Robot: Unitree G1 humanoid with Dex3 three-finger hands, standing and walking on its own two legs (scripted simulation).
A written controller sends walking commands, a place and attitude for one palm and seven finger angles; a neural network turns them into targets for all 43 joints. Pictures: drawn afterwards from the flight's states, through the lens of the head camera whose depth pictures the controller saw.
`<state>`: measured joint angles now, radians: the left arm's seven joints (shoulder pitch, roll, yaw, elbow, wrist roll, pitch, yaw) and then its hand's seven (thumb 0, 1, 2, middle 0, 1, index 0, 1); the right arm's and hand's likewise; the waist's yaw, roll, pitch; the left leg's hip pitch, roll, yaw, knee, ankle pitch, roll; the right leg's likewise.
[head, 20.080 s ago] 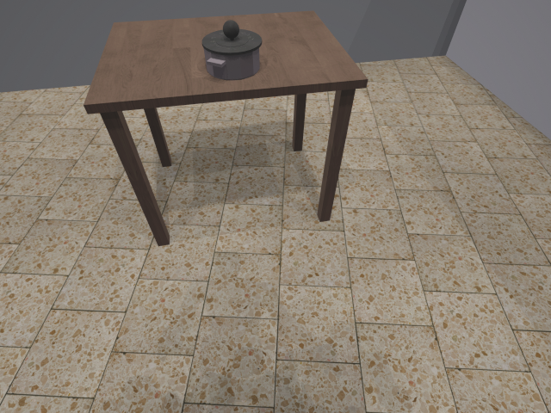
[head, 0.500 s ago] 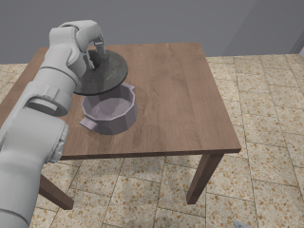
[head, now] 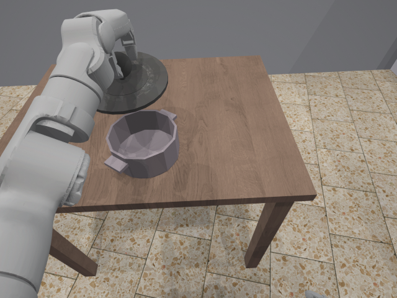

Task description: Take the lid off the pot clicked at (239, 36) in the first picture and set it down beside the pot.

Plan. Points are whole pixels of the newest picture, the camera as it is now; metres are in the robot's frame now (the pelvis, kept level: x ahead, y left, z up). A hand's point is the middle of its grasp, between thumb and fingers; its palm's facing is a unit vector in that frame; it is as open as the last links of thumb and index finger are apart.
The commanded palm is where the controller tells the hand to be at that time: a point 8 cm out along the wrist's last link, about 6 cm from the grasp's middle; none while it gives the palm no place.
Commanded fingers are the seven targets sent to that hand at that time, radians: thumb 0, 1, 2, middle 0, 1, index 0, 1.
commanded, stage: move the lid sideways beside the pot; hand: left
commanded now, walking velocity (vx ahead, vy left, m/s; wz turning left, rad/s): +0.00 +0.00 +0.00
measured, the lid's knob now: (118, 65) +0.51 +0.14 +0.22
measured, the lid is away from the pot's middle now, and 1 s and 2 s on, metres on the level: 0.02 0.13 0.24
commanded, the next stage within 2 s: none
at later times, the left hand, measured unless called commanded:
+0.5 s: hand (88, 63) +0.47 +0.18 +0.25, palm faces -0.22 -0.05 -0.97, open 8.0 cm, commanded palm +0.46 +0.18 +0.31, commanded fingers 0.00 0.57 1.04 -0.85 -1.05 -0.83 -1.04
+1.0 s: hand (42, 71) +0.45 +0.26 +0.25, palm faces -0.23 -0.06 -0.97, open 8.0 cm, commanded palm +0.45 +0.25 +0.31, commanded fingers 0.00 0.57 1.04 -0.85 -1.05 -0.83 -1.04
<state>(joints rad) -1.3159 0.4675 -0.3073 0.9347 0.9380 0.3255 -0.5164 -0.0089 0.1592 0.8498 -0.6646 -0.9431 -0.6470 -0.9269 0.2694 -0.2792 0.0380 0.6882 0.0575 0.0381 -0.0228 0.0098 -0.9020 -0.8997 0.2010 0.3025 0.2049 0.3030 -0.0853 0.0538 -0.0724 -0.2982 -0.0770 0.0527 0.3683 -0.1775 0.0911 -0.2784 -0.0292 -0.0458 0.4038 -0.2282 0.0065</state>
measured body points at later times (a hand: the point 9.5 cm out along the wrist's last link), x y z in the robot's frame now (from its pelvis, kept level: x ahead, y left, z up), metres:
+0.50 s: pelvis -0.01 -0.01 +0.00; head +0.01 -0.02 +0.45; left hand +0.47 +0.18 +0.31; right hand +0.09 -0.27 -0.12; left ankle +0.00 +0.06 -0.74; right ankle -0.02 -0.13 -0.74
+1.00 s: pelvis -0.01 +0.00 +0.00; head +0.02 +0.00 +0.45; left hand +0.46 +0.26 +0.31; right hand +0.08 -0.27 -0.12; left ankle +0.00 +0.06 -0.74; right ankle -0.02 -0.13 -0.74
